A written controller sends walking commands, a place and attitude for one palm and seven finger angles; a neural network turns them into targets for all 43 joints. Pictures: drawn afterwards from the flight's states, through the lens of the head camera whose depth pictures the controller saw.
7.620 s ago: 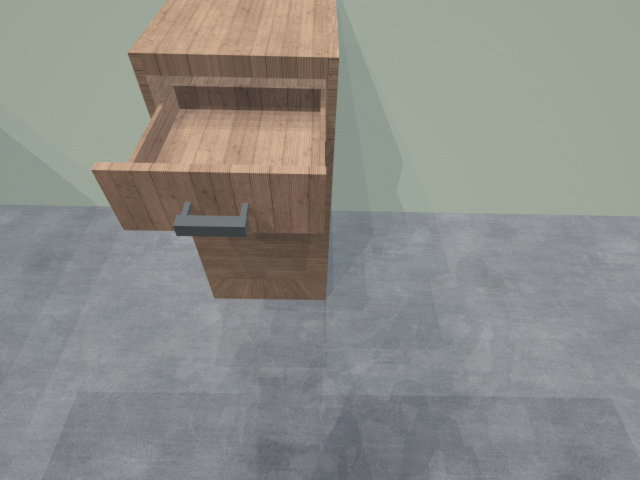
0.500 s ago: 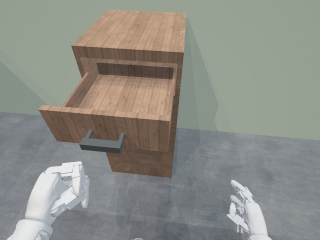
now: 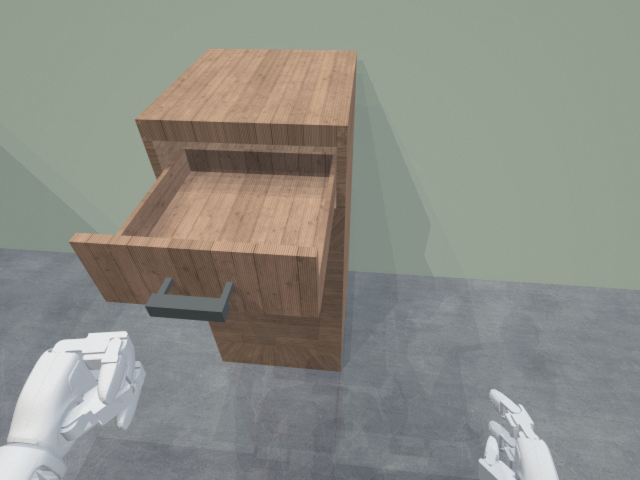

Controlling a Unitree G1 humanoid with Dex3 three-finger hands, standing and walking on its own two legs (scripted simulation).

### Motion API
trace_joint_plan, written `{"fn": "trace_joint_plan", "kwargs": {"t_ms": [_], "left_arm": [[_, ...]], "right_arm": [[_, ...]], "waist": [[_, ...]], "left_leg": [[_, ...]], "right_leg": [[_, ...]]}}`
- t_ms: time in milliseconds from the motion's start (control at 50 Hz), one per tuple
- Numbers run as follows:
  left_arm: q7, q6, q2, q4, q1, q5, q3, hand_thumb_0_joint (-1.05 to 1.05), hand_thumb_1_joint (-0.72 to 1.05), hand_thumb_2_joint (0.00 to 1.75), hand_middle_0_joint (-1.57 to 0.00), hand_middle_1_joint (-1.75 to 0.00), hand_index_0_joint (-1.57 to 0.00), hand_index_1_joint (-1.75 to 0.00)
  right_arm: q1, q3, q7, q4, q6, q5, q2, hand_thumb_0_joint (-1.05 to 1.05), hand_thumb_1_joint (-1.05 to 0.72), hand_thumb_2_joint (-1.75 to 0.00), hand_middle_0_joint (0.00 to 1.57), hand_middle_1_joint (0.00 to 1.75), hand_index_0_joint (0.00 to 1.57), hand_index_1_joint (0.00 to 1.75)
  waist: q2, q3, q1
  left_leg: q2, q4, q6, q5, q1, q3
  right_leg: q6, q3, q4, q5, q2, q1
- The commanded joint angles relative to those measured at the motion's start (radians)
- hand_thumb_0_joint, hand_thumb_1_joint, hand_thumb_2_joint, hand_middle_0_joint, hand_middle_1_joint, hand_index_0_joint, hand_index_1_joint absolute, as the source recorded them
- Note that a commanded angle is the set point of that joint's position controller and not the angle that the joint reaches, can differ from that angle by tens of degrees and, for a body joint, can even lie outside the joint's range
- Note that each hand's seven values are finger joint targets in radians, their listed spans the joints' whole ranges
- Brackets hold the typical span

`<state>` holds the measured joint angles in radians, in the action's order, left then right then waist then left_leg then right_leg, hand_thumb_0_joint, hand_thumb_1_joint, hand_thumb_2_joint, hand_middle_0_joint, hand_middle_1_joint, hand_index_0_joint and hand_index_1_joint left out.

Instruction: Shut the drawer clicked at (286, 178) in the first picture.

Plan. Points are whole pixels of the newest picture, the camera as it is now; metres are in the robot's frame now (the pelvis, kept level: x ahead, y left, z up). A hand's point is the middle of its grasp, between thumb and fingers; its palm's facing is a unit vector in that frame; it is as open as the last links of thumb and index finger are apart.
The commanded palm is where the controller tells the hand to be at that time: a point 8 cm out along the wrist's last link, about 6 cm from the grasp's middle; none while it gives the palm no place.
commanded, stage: raise the hand and make a fist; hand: left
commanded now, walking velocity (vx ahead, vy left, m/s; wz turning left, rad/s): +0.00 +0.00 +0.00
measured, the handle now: (193, 296) +0.36 +0.23 +0.03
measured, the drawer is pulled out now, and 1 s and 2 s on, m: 0.30 0.30 0.29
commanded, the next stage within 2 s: bring the fist close to the handle in 0.12 s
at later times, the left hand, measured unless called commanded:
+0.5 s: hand (142, 384) +0.19 +0.21 +0.10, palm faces +0.03 -1.00 -0.07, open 3.3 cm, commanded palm +0.16 +0.27 +0.10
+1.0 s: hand (176, 367) +0.23 +0.20 +0.06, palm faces -0.02 -1.00 -0.05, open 3.3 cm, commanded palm +0.22 +0.26 +0.05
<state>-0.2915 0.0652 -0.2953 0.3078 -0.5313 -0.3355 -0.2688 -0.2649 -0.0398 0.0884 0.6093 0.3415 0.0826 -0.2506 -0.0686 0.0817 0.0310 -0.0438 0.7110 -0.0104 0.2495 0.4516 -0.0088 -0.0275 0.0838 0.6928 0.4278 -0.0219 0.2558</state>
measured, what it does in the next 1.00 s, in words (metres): stands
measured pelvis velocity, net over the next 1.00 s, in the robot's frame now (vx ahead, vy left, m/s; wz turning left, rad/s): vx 0.00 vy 0.01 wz -0.01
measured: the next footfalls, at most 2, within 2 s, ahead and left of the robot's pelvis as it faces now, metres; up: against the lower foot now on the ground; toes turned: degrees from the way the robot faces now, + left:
none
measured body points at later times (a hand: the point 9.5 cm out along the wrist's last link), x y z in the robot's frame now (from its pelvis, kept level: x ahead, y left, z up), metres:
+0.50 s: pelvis +0.01 +0.00 +0.00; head +0.00 -0.02 +0.45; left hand +0.18 +0.26 +0.11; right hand +0.21 -0.22 -0.05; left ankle +0.08 +0.13 -0.71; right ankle -0.03 -0.10 -0.71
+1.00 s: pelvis +0.00 +0.01 -0.02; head +0.02 +0.00 +0.43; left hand +0.23 +0.25 +0.06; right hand +0.16 -0.23 -0.10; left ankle +0.08 +0.13 -0.71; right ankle -0.03 -0.10 -0.71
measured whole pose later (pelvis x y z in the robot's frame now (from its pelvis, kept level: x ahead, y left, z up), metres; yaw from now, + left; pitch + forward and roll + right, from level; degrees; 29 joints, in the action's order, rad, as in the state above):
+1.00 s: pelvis +0.00 +0.01 -0.02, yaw -1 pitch +6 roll -1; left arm -0.27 0.26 -0.24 0.01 -0.32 -0.29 -0.20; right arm -0.25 -0.03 0.06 0.60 0.25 0.04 -0.25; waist -0.05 0.08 -0.02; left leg -0.03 0.84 0.01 0.30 0.65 0.01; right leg -0.01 0.07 0.85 0.49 0.00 0.46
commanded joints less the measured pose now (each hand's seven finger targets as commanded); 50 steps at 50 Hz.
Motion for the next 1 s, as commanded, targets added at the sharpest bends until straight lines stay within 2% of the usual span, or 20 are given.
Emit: {"fn": "trace_joint_plan", "kwargs": {"t_ms": [0,60,100,200,280,380,420,460,480,560,580,620,660,700,780,800,860,900,960,980], "left_arm": [[-0.026,0.104,-0.172,0.169,0.088,-0.046,-0.142,0.00,0.90,0.90,-1.40,-1.60,-1.40,-1.60],[-0.056,0.112,-0.169,0.154,0.107,-0.057,-0.142,0.00,0.90,0.90,-1.40,-1.60,-1.40,-1.60],[-0.073,0.110,-0.150,0.161,0.102,-0.058,-0.116,0.00,0.90,0.90,-1.40,-1.60,-1.40,-1.60],[-0.078,0.101,-0.154,0.168,0.067,-0.054,-0.128,0.00,0.90,0.90,-1.40,-1.60,-1.40,-1.60],[-0.064,0.098,-0.135,0.095,0.080,-0.044,-0.122,0.00,0.90,0.90,-1.40,-1.60,-1.40,-1.60],[-0.055,0.138,-0.127,0.113,0.106,-0.021,-0.096,0.00,0.90,0.90,-1.40,-1.60,-1.40,-1.60],[-0.055,0.151,-0.129,0.093,0.125,-0.021,-0.094,0.00,0.90,0.90,-1.40,-1.60,-1.40,-1.60],[-0.050,0.166,-0.149,0.065,0.124,-0.019,-0.122,0.00,0.90,0.90,-1.40,-1.60,-1.40,-1.60],[-0.056,0.170,-0.112,0.063,0.118,-0.019,-0.084,0.00,0.90,0.90,-1.40,-1.60,-1.40,-1.60],[-0.048,0.189,-0.131,0.023,0.148,-0.014,-0.098,0.00,0.90,0.90,-1.40,-1.60,-1.40,-1.60],[-0.051,0.192,-0.100,0.026,0.152,-0.013,-0.061,0.00,0.90,0.90,-1.40,-1.60,-1.40,-1.60],[-0.047,0.205,-0.104,0.021,0.201,-0.013,-0.047,0.00,0.90,0.90,-1.40,-1.60,-1.40,-1.60],[-0.034,0.216,-0.115,0.003,0.178,-0.004,-0.065,0.00,0.90,0.90,-1.40,-1.60,-1.40,-1.60],[-0.030,0.227,-0.091,0.005,0.195,-0.003,-0.034,0.00,0.90,0.90,-1.40,-1.60,-1.40,-1.60],[-0.001,0.243,-0.082,-0.037,0.240,0.017,-0.010,0.00,0.90,0.90,-1.40,-1.60,-1.40,-1.60],[0.002,0.246,-0.077,-0.040,0.271,0.019,0.006,0.00,0.90,0.90,-1.40,-1.60,-1.40,-1.60],[0.022,0.262,-0.119,-0.066,0.287,0.030,-0.033,0.00,0.90,0.90,-1.40,-1.60,-1.40,-1.60],[0.026,0.269,-0.093,-0.070,0.278,0.028,-0.015,0.00,0.90,0.90,-1.40,-1.60,-1.40,-1.60],[0.037,0.272,-0.111,-0.143,0.296,0.036,-0.033,0.00,0.90,0.90,-1.40,-1.60,-1.40,-1.60],[0.036,0.277,-0.091,-0.145,0.323,0.033,-0.015,0.00,0.90,0.90,-1.40,-1.60,-1.40,-1.60]], "right_arm": [[0.163,0.046,0.015,-0.168,0.089,0.001,-0.094,0.00,-0.90,-0.90,0.20,0.30,0.20,0.30],[0.167,0.045,0.019,-0.161,0.101,0.002,-0.100,0.00,-0.90,-0.90,0.20,0.30,0.20,0.30],[0.162,0.045,0.017,-0.168,0.109,0.003,-0.103,0.00,-0.90,-0.90,0.20,0.30,0.20,0.30],[0.162,0.050,0.011,-0.169,0.115,0.003,-0.100,0.00,-0.90,-0.90,0.20,0.30,0.20,0.30],[0.155,0.054,0.013,-0.155,0.091,-0.004,-0.102,0.00,-0.90,-0.90,0.20,0.30,0.20,0.30],[0.145,0.057,0.007,-0.160,0.071,-0.015,-0.102,0.00,-0.90,-0.90,0.20,0.30,0.20,0.30],[0.143,0.058,0.005,-0.159,0.065,-0.017,-0.103,0.00,-0.90,-0.90,0.20,0.30,0.20,0.30],[0.145,0.060,0.006,-0.148,0.053,-0.021,-0.105,0.00,-0.90,-0.90,0.20,0.30,0.20,0.30],[0.142,0.059,0.003,-0.158,0.047,-0.021,-0.102,0.00,-0.90,-0.90,0.20,0.30,0.20,0.30],[0.142,0.063,0.003,-0.147,0.030,-0.025,-0.107,0.00,-0.90,-0.90,0.20,0.30,0.20,0.30],[0.139,0.061,0.001,-0.156,0.026,-0.026,-0.106,0.00,-0.90,-0.90,0.20,0.30,0.20,0.30],[0.137,0.060,0.000,-0.157,0.025,-0.028,-0.111,0.00,-0.90,-0.90,0.20,0.30,0.20,0.30],[0.134,0.065,-0.002,-0.154,0.019,-0.031,-0.113,0.00,-0.90,-0.90,0.20,0.30,0.20,0.30],[0.128,0.067,-0.006,-0.162,0.013,-0.031,-0.113,0.00,-0.90,-0.90,0.20,0.30,0.20,0.30],[0.119,0.065,-0.008,-0.161,-0.002,-0.034,-0.118,0.00,-0.90,-0.90,0.20,0.30,0.20,0.30],[0.117,0.062,-0.009,-0.166,-0.004,-0.035,-0.119,0.00,-0.90,-0.90,0.20,0.30,0.20,0.30],[0.105,0.066,-0.009,-0.160,-0.016,-0.037,-0.123,0.00,-0.90,-0.90,0.20,0.30,0.20,0.30],[0.104,0.069,-0.012,-0.171,-0.024,-0.037,-0.119,0.00,-0.90,-0.90,0.20,0.30,0.20,0.30],[0.098,0.068,-0.013,-0.160,-0.044,-0.040,-0.123,0.00,-0.90,-0.90,0.20,0.30,0.20,0.30],[0.097,0.068,-0.013,-0.165,-0.050,-0.041,-0.124,0.00,-0.90,-0.90,0.20,0.30,0.20,0.30]], "waist": [[0.036,-0.003,0.011],[0.031,-0.005,0.009],[0.033,0.023,0.008],[0.052,0.036,0.015],[0.062,-0.003,0.006],[0.029,0.046,-0.002],[0.047,0.060,-0.010],[0.054,0.056,-0.006],[0.047,0.056,-0.011],[0.043,0.051,-0.018],[0.020,0.054,-0.021],[0.021,0.058,-0.033],[0.039,0.076,-0.025],[0.029,0.100,-0.031],[0.031,0.076,-0.039],[0.022,0.083,-0.043],[0.020,0.122,-0.035],[0.024,0.153,-0.037],[0.052,0.118,-0.042],[0.042,0.114,-0.047]], "left_leg": [[0.036,-0.071,0.038,-0.009,-0.160,-0.010],[0.039,-0.059,0.040,-0.028,-0.165,-0.013],[0.040,-0.068,0.044,-0.057,-0.185,-0.014],[0.041,-0.072,0.047,-0.091,-0.200,-0.012],[0.043,-0.072,0.044,-0.074,-0.175,-0.008],[0.043,-0.062,0.049,-0.097,-0.193,-0.003],[0.041,-0.056,0.048,-0.097,-0.188,-0.006],[0.040,-0.045,0.047,-0.100,-0.172,-0.006],[0.043,-0.046,0.048,-0.097,-0.172,-0.002],[0.039,-0.032,0.047,-0.083,-0.147,-0.008],[0.042,-0.035,0.046,-0.070,-0.145,-0.006],[0.039,-0.030,0.045,-0.046,-0.138,-0.013],[0.037,-0.022,0.048,-0.045,-0.127,-0.016],[0.039,-0.017,0.045,-0.040,-0.123,-0.013],[0.033,-0.013,0.043,0.014,-0.088,-0.024],[0.033,-0.011,0.041,0.029,-0.084,-0.028],[0.030,0.002,0.041,0.026,-0.075,-0.030],[0.029,0.015,0.040,-0.001,-0.081,-0.022],[0.027,0.031,0.040,0.024,-0.034,-0.023],[0.029,0.036,0.039,0.025,-0.029,-0.021]], "right_leg": [[0.037,-0.088,-0.215,-0.113,0.016,0.190],[0.048,-0.107,-0.220,-0.164,0.024,0.180],[0.048,-0.090,-0.199,-0.223,0.021,0.170],[0.050,-0.072,-0.183,-0.298,0.015,0.159],[0.047,-0.069,-0.184,-0.262,0.009,0.189],[0.038,-0.051,-0.155,-0.270,0.006,0.191],[0.039,-0.046,-0.144,-0.272,0.007,0.196],[0.038,-0.051,-0.142,-0.273,0.007,0.193],[0.037,-0.048,-0.135,-0.272,0.007,0.206],[0.035,-0.045,-0.123,-0.243,0.005,0.223],[0.033,-0.041,-0.115,-0.223,0.005,0.239],[0.032,-0.036,-0.104,-0.184,0.005,0.257],[0.031,-0.036,-0.096,-0.177,0.003,0.259],[0.031,-0.033,-0.079,-0.170,0.005,0.272],[0.026,-0.025,-0.056,-0.100,0.000,0.317],[0.026,-0.023,-0.048,-0.083,0.001,0.328],[0.022,-0.025,-0.030,-0.080,-0.001,0.326],[0.023,-0.024,-0.016,-0.108,0.001,0.329],[0.025,-0.027,-0.009,-0.090,-0.003,0.351],[0.024,-0.027,0.000,-0.091,-0.001,0.367]]}}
